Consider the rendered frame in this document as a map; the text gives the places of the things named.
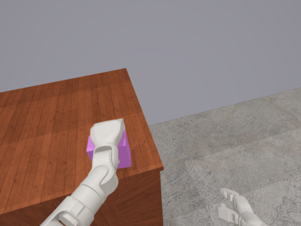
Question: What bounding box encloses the robot right forearm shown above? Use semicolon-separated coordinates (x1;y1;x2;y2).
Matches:
238;211;267;226

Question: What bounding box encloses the table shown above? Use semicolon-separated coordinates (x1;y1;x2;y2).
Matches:
0;68;164;226

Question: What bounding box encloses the robot left forearm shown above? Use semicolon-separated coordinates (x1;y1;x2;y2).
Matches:
40;143;119;226

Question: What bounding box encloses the left robot hand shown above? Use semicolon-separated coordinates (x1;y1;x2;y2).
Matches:
90;118;126;163

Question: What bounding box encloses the sponge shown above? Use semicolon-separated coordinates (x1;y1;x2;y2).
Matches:
87;130;131;169

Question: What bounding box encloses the right robot hand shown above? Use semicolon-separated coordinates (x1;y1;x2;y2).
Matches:
218;188;253;226

